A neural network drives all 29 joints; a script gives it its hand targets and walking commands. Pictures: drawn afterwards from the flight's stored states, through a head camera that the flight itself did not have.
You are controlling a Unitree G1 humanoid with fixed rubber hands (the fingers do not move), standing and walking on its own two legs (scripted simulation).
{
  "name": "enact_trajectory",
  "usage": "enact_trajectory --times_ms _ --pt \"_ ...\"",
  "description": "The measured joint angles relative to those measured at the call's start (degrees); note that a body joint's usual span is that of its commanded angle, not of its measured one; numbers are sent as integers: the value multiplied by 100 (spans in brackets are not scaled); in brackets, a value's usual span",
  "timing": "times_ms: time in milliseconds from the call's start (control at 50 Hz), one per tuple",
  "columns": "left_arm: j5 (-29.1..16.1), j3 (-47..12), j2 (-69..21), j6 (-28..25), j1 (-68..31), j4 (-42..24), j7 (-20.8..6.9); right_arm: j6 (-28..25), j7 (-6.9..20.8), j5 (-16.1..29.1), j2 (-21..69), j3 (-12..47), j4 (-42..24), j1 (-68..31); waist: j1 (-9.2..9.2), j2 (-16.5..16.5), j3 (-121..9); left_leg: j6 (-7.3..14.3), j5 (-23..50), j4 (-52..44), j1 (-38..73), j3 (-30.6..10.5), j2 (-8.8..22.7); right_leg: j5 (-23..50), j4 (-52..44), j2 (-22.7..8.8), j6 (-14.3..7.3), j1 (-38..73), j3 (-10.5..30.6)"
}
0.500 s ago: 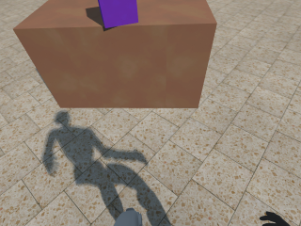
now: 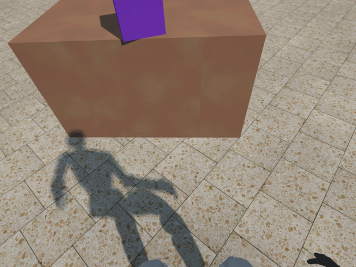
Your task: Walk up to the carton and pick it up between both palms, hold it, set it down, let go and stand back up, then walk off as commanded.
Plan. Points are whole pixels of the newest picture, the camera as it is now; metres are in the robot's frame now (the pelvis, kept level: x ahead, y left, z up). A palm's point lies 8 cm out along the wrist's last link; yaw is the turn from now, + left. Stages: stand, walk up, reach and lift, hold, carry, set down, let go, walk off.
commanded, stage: walk up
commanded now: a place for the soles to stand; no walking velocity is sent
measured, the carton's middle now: (137, 7) +1.17 +0.19 +0.12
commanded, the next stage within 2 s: none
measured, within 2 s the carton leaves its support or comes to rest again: neither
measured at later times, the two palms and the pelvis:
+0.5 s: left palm (26, 264) +0.17 +0.40 -0.10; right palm (297, 239) +0.20 -0.25 -0.09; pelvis +0.11 +0.06 -0.02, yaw +0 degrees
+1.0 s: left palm (20, 231) +0.25 +0.45 -0.10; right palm (274, 201) +0.30 -0.23 -0.10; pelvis +0.21 +0.10 -0.03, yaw -1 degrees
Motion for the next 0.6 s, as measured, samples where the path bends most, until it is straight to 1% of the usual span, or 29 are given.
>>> enact_trajectory --times_ms 40,80,180,220,260,300,320,340,380,420,460,500,560,600 --pt "0 0 -9 -42 156 4 3 81 0 0 -6 -1 -2 -3 1 10 -111 0 -35 591 -282 3 -35 -171 72 -3 62 2 -2" --pt "0 1 -9 -43 258 2 27 81 0 0 -59 -1 -6 -9 -1 58 -214 0 -38 821 -618 -1 -31 -269 34 -6 75 0 -5" --pt "0 1 4 -57 321 1 98 69 0 0 -175 0 -5 -11 -2 159 -320 0 -39 824 -1342 -5 117 -480 110 -21 106 1 -2" --pt "0 0 14 -64 321 1 125 69 0 1 -182 0 -6 -11 -3 168 -368 0 -39 795 -1543 -7 205 -619 212 -40 151 0 5" --pt "0 -1 16 -64 322 1 135 61 0 1 -187 1 -7 -9 -4 172 -423 0 82 599 -1594 -9 290 -776 342 -57 205 -1 27" --pt "0 -1 17 -58 320 2 135 25 1 1 -212 0 -9 -6 -8 157 -452 -6 265 217 -1388 -8 295 -1015 606 -112 222 -2 102" --pt "0 -1 17 -37 272 5 135 -21 1 1 -227 0 -8 1 -35 119 -385 -11 660 223 -1303 41 239 -1126 891 -193 146 0 156" --pt "0 -1 -5 -3 195 7 135 -64 -13 1 -235 0 -4 25 -52 105 -291 -16 795 399 -1245 78 186 -1105 1351 -210 39 -43 245" --pt "0 -1 -55 82 46 6 135 -58 -16 1 -172 2 46 43 -54 103 -154 -17 545 609 -1051 125 120 -908 2309 -91 -119 -208 344" --pt "0 -1 -47 104 -35 2 135 -46 -16 1 -75 3 50 42 -50 106 -28 -17 370 573 -789 137 112 -641 2818 24 -150 -323 258" --pt "0 -1 -27 124 -42 2 135 -45 -16 1 -18 2 49 42 -48 104 63 -17 326 478 -550 140 113 -412 2831 26 -150 -328 96" --pt "0 -1 -14 169 -42 1 135 -45 -16 0 -12 1 49 41 -47 102 102 -17 304 391 -401 141 106 -329 2651 25 -150 -328 12" --pt "0 -1 -6 180 -42 0 135 -45 -16 0 -35 1 48 40 -46 99 95 -17 246 342 -339 145 104 -559 1992 23 -151 -330 -13" --pt "0 -1 -6 179 -42 0 135 -35 -16 0 -55 1 49 40 -46 99 68 -17 196 342 -351 151 104 -867 1423 23 -151 -329 -14"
